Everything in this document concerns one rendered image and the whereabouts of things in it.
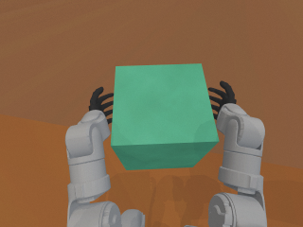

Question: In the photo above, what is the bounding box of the right robot hand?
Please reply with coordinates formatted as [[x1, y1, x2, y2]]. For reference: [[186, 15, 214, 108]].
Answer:
[[208, 80, 237, 120]]

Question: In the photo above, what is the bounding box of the left robot forearm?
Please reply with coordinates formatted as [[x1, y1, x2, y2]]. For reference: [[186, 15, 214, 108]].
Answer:
[[64, 110, 111, 227]]

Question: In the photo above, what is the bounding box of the right robot forearm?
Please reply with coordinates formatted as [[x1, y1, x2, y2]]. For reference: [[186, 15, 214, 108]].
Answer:
[[216, 103, 267, 222]]

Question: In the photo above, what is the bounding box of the left robot hand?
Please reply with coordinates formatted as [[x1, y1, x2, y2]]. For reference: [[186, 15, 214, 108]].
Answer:
[[88, 86, 114, 124]]

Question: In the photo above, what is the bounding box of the left robot upper arm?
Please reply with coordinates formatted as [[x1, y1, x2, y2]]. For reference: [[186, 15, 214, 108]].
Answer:
[[67, 201, 122, 227]]

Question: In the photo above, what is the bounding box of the carton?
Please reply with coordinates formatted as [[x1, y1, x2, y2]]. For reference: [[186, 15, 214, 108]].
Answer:
[[111, 63, 220, 170]]

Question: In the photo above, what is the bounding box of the right robot upper arm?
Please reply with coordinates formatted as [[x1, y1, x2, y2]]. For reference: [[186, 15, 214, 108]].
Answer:
[[207, 192, 267, 227]]

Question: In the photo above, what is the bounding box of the left robot thigh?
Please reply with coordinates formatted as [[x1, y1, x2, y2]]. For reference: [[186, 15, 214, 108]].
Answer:
[[121, 209, 146, 227]]

